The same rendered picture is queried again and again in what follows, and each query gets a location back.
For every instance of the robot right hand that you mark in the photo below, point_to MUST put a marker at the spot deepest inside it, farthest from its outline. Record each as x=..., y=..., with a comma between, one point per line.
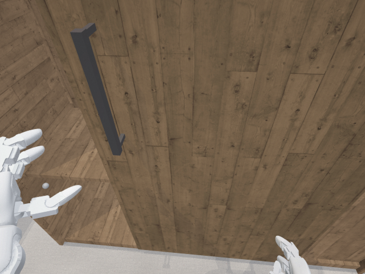
x=295, y=265

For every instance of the robot left hand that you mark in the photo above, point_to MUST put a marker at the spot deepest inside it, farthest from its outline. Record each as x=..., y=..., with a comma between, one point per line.
x=12, y=166

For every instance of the wardrobe door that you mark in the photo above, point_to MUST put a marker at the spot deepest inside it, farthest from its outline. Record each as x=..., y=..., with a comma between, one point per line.
x=345, y=239
x=243, y=119

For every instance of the handle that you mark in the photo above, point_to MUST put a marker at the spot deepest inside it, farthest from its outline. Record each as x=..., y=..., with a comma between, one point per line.
x=86, y=56

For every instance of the left robot forearm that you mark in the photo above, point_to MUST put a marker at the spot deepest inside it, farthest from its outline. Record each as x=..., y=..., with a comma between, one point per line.
x=12, y=254

